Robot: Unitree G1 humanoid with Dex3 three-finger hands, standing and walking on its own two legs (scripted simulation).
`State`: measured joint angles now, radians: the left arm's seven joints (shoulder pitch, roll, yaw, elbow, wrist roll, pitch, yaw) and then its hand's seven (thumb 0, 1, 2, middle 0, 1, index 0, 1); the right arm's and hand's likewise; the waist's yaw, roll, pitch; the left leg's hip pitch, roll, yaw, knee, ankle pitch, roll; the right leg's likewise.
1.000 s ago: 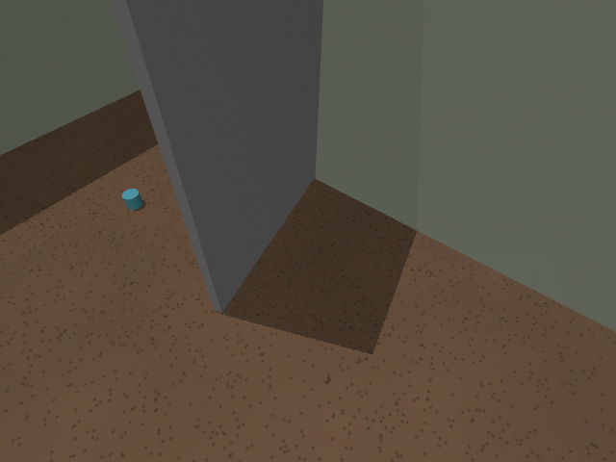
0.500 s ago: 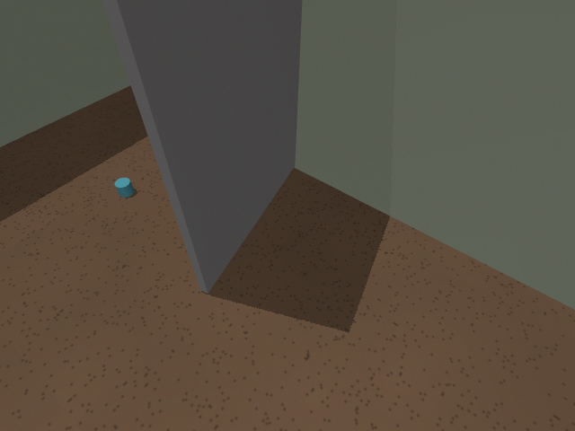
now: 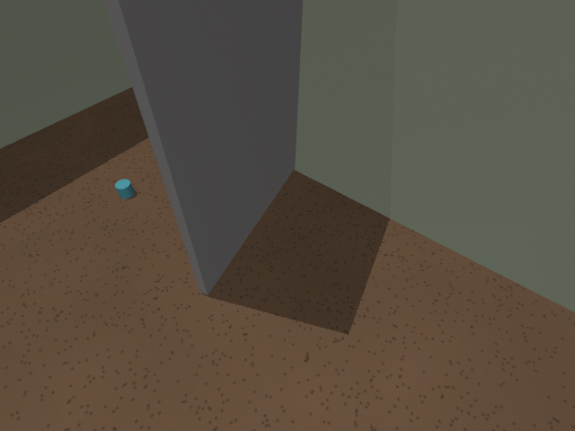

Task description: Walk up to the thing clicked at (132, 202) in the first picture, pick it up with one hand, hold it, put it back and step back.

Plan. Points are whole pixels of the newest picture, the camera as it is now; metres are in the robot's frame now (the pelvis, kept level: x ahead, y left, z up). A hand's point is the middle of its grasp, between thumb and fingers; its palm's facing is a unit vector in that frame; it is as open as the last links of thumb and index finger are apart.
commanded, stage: stand
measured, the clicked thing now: (124, 189) +1.29 +0.81 -0.75
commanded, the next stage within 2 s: walk up in 0.12 s
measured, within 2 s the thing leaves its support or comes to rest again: neither
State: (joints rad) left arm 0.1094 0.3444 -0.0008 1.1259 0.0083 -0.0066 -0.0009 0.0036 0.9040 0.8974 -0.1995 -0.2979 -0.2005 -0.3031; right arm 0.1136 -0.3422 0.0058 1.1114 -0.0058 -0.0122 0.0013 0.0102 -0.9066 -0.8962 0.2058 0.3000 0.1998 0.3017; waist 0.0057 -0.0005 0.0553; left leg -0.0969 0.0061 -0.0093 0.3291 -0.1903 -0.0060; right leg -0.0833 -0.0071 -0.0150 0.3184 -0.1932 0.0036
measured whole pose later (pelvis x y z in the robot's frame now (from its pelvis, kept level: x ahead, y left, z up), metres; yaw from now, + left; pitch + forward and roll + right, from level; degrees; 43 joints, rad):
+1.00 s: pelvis +0.01 -0.06 -0.02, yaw +50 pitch -2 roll +0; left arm 0.27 0.42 0.05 0.74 0.01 0.03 -0.03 0.01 0.90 0.90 -0.20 -0.30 -0.20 -0.30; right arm 0.25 -0.39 -0.06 0.62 -0.03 0.03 0.03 0.01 -0.91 -0.90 0.21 0.30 0.20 0.30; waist 0.03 -0.04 0.12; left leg -0.27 -0.07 -0.08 0.59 -0.27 0.04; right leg -0.43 -0.08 0.00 0.96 -0.51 0.01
